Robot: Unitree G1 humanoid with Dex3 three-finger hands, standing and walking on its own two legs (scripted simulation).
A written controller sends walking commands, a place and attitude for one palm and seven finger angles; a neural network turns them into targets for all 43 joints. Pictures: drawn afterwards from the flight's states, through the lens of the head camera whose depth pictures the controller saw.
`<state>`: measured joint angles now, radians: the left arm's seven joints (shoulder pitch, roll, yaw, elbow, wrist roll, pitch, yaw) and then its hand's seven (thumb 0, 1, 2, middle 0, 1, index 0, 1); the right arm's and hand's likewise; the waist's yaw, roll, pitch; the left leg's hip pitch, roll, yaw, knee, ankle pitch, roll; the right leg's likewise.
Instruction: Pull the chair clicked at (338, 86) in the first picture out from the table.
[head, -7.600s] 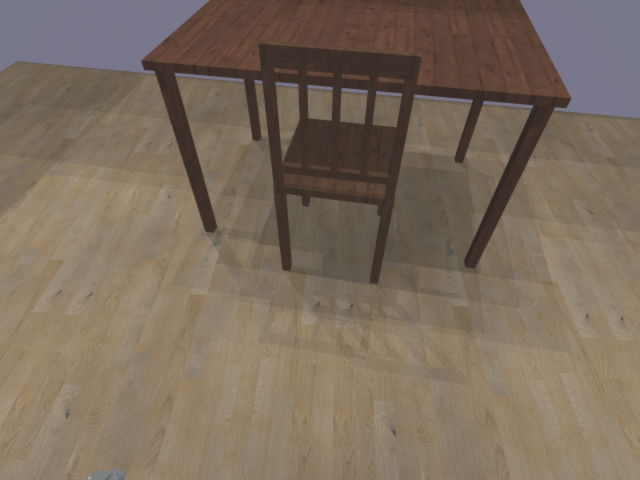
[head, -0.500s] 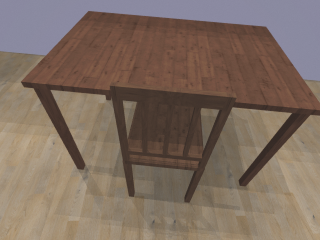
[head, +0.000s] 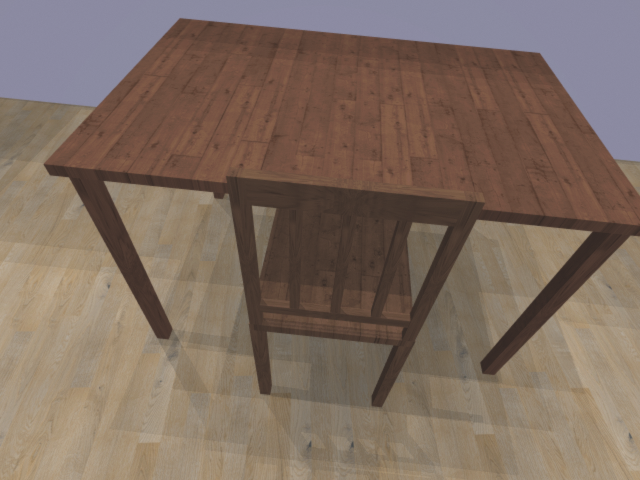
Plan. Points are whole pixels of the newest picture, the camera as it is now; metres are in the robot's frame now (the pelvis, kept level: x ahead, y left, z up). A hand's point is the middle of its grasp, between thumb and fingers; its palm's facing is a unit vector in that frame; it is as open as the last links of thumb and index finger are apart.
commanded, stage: look again from close up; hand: left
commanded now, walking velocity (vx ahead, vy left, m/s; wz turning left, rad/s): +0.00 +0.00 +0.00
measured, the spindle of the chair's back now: (341, 267) +0.50 -0.01 -0.10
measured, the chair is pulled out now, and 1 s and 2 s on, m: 0.00 0.00 0.00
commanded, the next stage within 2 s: none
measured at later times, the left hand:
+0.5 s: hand out of the picture -0.02 +0.16 -0.18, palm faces +0.01 -0.99 -0.16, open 7.4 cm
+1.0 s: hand out of the picture -0.03 +0.13 -0.18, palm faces +0.04 -0.99 -0.14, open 7.4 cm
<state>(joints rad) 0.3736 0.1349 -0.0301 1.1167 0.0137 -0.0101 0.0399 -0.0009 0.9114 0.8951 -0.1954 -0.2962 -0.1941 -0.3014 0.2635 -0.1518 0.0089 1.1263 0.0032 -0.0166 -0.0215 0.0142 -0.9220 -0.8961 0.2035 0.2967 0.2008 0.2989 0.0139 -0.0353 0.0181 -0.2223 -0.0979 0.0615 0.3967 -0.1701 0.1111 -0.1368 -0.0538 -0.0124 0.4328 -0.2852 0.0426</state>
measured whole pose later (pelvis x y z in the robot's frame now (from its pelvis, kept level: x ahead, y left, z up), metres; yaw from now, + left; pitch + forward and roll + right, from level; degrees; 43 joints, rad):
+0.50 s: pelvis +0.01 -0.01 +0.00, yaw +0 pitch -1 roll +0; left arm 0.34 0.15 -0.02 1.10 0.01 -0.01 0.04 0.00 0.91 0.90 -0.19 -0.30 -0.19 -0.30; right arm 0.28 -0.14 0.01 1.14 0.00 -0.02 -0.02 0.01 -0.92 -0.90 0.20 0.30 0.20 0.30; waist 0.01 -0.03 0.02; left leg -0.20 -0.09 0.07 0.39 -0.18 0.10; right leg -0.12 -0.05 -0.01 0.42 -0.29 0.04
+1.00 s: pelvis +0.01 -0.02 +0.00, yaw +0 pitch -1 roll +0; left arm 0.37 0.12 -0.02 1.12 0.01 -0.01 0.04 0.00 0.91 0.90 -0.20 -0.30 -0.19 -0.30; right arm 0.29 -0.13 0.02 1.15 0.00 -0.02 -0.03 0.01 -0.92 -0.90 0.20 0.30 0.20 0.30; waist 0.01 -0.03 0.02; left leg -0.19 -0.08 0.06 0.38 -0.18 0.09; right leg -0.10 -0.04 -0.02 0.42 -0.30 0.02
